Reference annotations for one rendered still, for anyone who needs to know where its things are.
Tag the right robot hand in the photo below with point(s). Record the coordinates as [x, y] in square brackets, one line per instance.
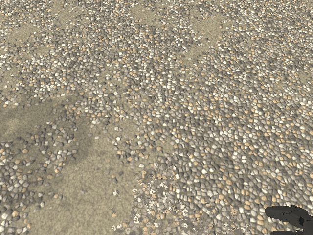
[295, 215]

